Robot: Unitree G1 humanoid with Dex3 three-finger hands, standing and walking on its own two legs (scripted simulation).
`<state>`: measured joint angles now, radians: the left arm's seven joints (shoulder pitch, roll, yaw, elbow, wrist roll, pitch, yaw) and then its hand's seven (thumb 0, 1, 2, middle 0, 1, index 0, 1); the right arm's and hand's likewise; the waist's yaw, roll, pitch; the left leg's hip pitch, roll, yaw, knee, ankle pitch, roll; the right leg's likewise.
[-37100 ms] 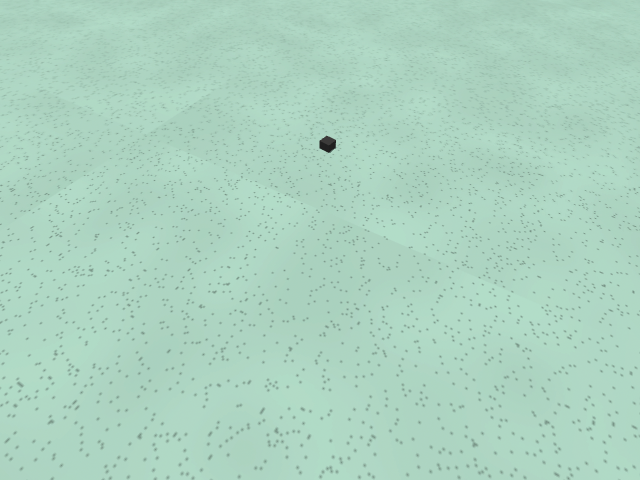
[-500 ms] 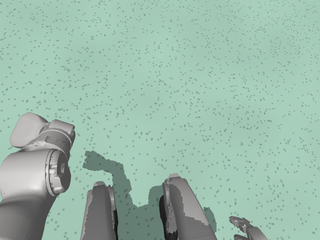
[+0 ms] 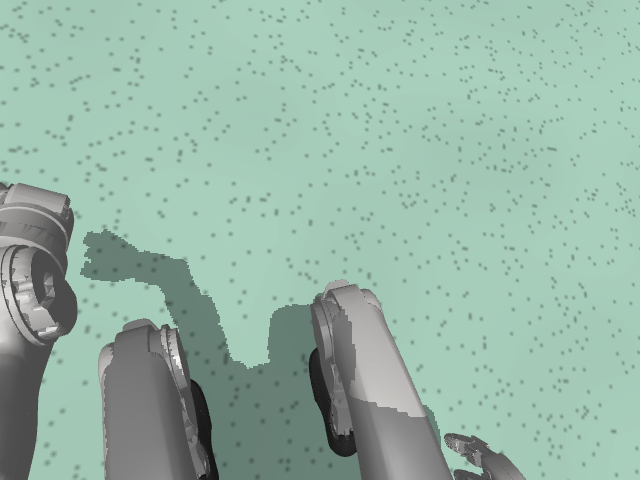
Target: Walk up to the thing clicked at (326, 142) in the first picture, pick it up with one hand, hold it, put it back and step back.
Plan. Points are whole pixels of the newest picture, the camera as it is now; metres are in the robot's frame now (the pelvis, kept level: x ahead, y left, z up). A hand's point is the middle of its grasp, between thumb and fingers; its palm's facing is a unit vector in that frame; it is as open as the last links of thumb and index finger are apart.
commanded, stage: crouch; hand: left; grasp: from above
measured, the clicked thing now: (27, 220) +0.47 +0.29 -0.18
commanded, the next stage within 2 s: lower in 0.64 s
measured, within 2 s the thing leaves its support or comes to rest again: rests again in 1.98 s
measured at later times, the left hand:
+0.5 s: hand (39, 236) +0.46 +0.29 -0.22, palm faces -0.11 -0.43 -0.90, open 8.6 cm
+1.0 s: hand (44, 247) +0.45 +0.31 -0.26, palm faces -0.13 -0.41 -0.90, open 8.6 cm
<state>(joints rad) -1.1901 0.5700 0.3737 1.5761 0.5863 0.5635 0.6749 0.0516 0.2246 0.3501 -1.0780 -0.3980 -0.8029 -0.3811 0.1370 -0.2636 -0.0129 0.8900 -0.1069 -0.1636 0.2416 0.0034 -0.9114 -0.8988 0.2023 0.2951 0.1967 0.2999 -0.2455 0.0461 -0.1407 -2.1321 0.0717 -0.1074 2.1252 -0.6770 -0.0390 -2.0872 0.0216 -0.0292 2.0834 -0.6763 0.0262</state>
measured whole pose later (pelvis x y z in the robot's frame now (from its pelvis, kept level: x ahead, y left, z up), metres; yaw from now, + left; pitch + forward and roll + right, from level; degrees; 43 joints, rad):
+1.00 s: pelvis -0.01 +0.01 -0.09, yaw -4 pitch +32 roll -9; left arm -1.27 0.82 0.44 1.75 0.70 0.48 0.71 0.03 0.24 0.32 -1.11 -0.41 -0.80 -0.37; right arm 0.13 -0.33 0.09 0.88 -0.20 -0.25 0.34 0.00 -0.92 -0.90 0.20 0.30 0.19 0.30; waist -0.32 -0.01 0.08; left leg -2.33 0.05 -0.21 2.43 -0.68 -0.04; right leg -2.24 0.04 -0.08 2.34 -0.67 0.05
